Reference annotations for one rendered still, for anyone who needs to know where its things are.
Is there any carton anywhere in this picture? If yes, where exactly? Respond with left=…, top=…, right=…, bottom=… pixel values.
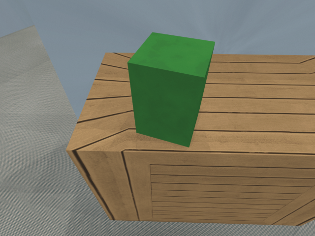
left=127, top=32, right=215, bottom=147

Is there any pedestal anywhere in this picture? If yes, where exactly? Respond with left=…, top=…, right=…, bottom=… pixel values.
left=66, top=53, right=315, bottom=226

